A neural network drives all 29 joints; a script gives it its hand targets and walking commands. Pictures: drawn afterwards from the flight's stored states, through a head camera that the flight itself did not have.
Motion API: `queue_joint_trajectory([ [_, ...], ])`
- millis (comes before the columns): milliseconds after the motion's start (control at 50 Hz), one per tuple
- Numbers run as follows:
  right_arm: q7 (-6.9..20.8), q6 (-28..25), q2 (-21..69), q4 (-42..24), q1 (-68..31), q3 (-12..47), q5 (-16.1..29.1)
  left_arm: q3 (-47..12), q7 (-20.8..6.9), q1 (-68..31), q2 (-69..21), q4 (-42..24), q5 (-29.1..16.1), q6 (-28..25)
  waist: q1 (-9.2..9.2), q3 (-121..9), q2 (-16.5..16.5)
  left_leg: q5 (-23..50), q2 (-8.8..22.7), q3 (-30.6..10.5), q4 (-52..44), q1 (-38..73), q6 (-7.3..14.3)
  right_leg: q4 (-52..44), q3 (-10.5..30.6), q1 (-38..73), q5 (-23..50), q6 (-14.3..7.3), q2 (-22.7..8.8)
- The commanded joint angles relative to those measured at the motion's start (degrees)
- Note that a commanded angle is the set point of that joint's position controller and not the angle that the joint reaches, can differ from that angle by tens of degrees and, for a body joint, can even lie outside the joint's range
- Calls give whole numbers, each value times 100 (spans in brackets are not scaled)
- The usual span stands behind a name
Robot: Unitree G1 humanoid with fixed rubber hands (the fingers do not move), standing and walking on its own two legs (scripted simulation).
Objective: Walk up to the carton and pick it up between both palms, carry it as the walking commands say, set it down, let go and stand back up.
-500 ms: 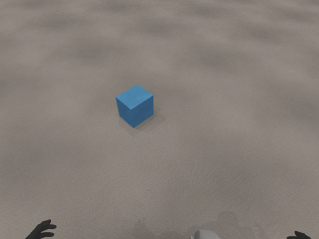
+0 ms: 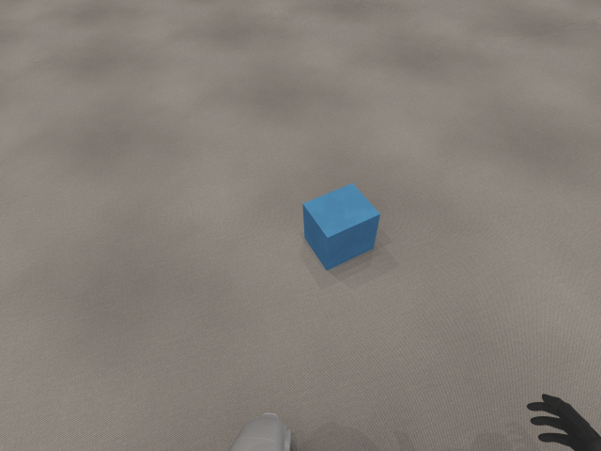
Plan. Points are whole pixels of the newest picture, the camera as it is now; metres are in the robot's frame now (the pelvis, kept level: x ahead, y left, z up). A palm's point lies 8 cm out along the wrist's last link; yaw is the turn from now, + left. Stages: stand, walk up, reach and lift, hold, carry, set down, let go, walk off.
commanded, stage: walk up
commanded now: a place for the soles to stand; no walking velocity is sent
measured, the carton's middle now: (339, 226) +0.98 -0.01 -0.66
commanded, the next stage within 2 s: none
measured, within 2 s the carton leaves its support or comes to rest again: neither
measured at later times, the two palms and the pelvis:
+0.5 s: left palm (143, 303) +0.32 +0.33 -0.07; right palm (587, 378) +0.26 -0.36 -0.10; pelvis +0.20 -0.01 -0.02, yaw +2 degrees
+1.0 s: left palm (177, 244) +0.46 +0.32 -0.10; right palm (557, 266) +0.43 -0.36 -0.06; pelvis +0.37 +0.00 -0.01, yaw +1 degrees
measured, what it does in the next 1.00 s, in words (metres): walks ahead: left foot, then right foot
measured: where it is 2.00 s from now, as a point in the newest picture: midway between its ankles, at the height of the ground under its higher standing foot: (339, 356)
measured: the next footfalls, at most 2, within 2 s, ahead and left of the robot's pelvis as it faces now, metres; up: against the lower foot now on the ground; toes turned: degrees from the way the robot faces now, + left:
left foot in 0.06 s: +0.17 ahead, +0.13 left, +0.00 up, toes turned +4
right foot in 0.42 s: +0.33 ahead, -0.13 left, +0.00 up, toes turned -4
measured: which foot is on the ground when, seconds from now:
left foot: up 0.00-0.04, down 0.06-0.44, up 0.46-0.72, down 0.74-1.00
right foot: down 0.00-0.08, up 0.10-0.40, down 0.42-0.76, up 0.78-1.00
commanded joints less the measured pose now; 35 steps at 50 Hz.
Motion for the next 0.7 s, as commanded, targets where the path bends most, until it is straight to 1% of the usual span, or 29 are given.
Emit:
queue_joint_trajectory([
  [0, 2, -85, -710, -334, -43, -252, 52, 243, 10, -191, 1242, -391, -20, 9, -348, 36, -869, 142, -293, 469, -616, 1147, 116, -673, 755, -740, 399, -1021, -1156],
  [20, -52, -104, -840, -231, 263, -318, 38, 160, 13, -134, 1120, -403, -35, 27, -521, -106, -611, 16, -442, 500, -796, 1820, 198, -77, 564, -989, 774, -927, -1065],
  [40, -140, -144, -1028, -60, 843, -407, 0, 44, 38, 6, 895, -416, -53, 50, -763, -523, -109, -322, -505, 264, -954, 2785, 346, 1100, 266, -1288, 1328, -788, -820],
  [60, -267, -202, -1418, -44, 1588, -537, -114, -98, 81, 81, 489, -568, -122, 70, -1102, -1108, 889, -1637, 594, -1594, -1301, 3763, 759, 3052, 169, -2156, 866, -533, -499],
  [80, -352, -229, -2004, -267, 1437, -624, 31, -46, 97, 31, 535, -749, -95, 73, -1058, -944, 1414, -2207, 1907, -4290, -2357, 4014, 1514, 3893, 567, -3765, -1213, -271, 301],
  [100, -365, -224, -1876, -283, 1230, -614, 209, 61, 163, -148, 1047, -586, -64, 137, -938, -632, 256, -1871, 2032, -3958, -2249, 3422, 1621, 4268, 1323, -3695, -896, -268, -98],
  [120, -390, -240, -1621, -273, 1068, -539, 193, 45, 141, -152, 1011, -500, -121, 136, -765, -319, 94, -943, 1732, -3220, -2091, 2960, 1551, 4142, 1363, -3608, -601, -261, -238],
  [140, -405, -252, -1431, -291, 903, -492, 144, 9, 134, -3, 906, -400, -128, 140, -613, -144, 200, -174, 1462, -2474, -2007, 2493, 1395, 3743, 1378, -3359, -469, -242, -373],
  [160, -418, -268, -1312, -320, 717, -435, 112, 12, 104, 142, 865, -295, -100, 142, -514, -87, 400, 310, 1220, -1844, -1986, 2063, 1275, 3314, 1356, -2973, -310, -188, -453],
  [180, -416, -278, -1257, -340, 642, -406, 65, 42, 45, 263, 846, -177, -70, 159, -497, -130, 584, 736, 1036, -1402, -1957, 1769, 1292, 3022, 1201, -2607, -240, -121, -395],
  [200, -406, -294, -1283, -363, 693, -410, 41, 65, -6, 163, 797, -181, -55, 181, -529, -132, 708, 806, 990, -1243, -1967, 1631, 1347, 2772, 1101, -2430, -202, -80, -355],
  [240, -395, -323, -1347, -409, 783, -433, 41, 79, -75, -256, 698, -263, -9, 200, -610, -41, 759, 370, 987, -1152, -2064, 1461, 1394, 2264, 1000, -2304, 85, -81, -364],
  [280, -390, -325, -1397, -465, 758, -445, 38, 98, -137, -569, 628, -283, 17, 184, -632, 39, 748, -174, 919, -1044, -2107, 1263, 1313, 1737, 877, -2059, 469, -110, -285],
  [320, -379, -302, -1433, -516, 689, -439, 37, 138, -197, -732, 593, -248, 11, 167, -604, 115, 748, -686, 842, -930, -2083, 906, 1200, 1313, 736, -1585, 667, -126, -109],
  [360, -368, -262, -1452, -545, 642, -423, 48, 193, -229, -722, 616, -181, 14, 148, -499, 124, 649, -1171, 857, -919, -1872, 498, 1071, 970, 609, -896, 695, -168, 104],
  [380, -370, -242, -1380, -538, 686, -384, 36, 236, -213, -635, 689, -138, 37, 125, -400, 84, 477, -1283, 773, -841, -1509, 309, 954, 794, 591, -471, 545, -217, 245],
  [400, -387, -237, -1211, -526, 796, -305, 11, 301, -167, -329, 821, -66, 51, 95, -195, -59, 154, -1134, 615, -678, -813, 20, 792, 543, 715, 228, 276, -317, 312],
  [420, -413, -255, -937, -566, 835, -193, -2, 421, -75, 332, 1116, 23, 104, 47, 205, -341, -821, -486, 187, -226, 897, -600, 549, -130, 1783, 1137, -680, -590, -305],
  [440, -431, -266, -695, -669, 950, -112, 39, 545, -9, 544, 1735, -93, 29, 5, 240, -570, -1964, -1707, -415, 263, 2419, -1754, 200, -1299, 4610, 1498, -2104, -1353, -2065],
  [460, -534, -210, -1128, -480, 839, -210, 40, 493, -3, 365, 1596, -182, -59, 20, 172, -390, -1033, -1781, -261, -512, 2956, -1845, 227, -1245, 4730, 979, -2053, -1610, -2157],
  [480, -534, -205, -1264, -380, 820, -253, 67, 405, 22, 169, 1353, -244, -88, 41, 50, -252, -624, -1352, -98, -632, 2986, -1726, 160, -1128, 4215, 754, -1621, -1653, -1941],
  [500, -508, -211, -1245, -275, 942, -236, 67, 356, 44, -86, 1203, -273, -95, 60, -133, -151, -676, -1151, 108, -565, 2645, -1534, 88, -1124, 3556, 425, -1181, -1557, -1705],
  [520, -481, -221, -1211, -163, 1102, -229, 60, 322, 62, -303, 1120, -335, -87, 73, -283, -78, -934, -1061, 258, -424, 2198, -1229, 15, -1113, 2953, 73, -810, -1437, -1471],
  [540, -426, -221, -1140, -33, 1225, -219, 49, 299, 51, -433, 1067, -378, -43, 87, -351, -58, -1114, -1055, 225, -183, 1783, -761, -35, -1057, 2371, -335, -171, -1399, -1213],
  [560, -372, -205, -1041, 0, 1187, -214, 27, 293, 28, -426, 1087, -395, -3, 95, -343, -47, -1231, -1150, 148, -21, 1476, -428, -53, -1024, 2116, -605, 178, -1434, -1116],
  [580, -329, -186, -958, -24, 1059, -207, 4, 287, 5, -393, 1101, -411, 6, 97, -315, -40, -1240, -1130, 122, 66, 1150, -186, -48, -1010, 1971, -758, 204, -1449, -1068],
  [640, -261, -177, -868, -58, 778, -236, -27, 249, -61, -495, 1153, -497, -37, 118, -333, 2, -1249, -488, -3, 318, 242, 447, 0, -1069, 1819, -1120, -736, -1322, -1001],
  [660, -248, -189, -872, -43, 753, -257, -23, 237, -78, -593, 1181, -530, -52, 140, -384, 29, -1241, -305, -88, 417, -15, 737, -4, -1023, 1785, -1313, -1127, -1260, -983],
  [680, -245, -208, -872, -1, 815, -284, -23, 211, -89, -704, 1174, -550, -65, 168, -503, 55, -1101, -70, -193, 503, -356, 1198, -4, -823, 1671, -1621, -1468, -1164, -910],
])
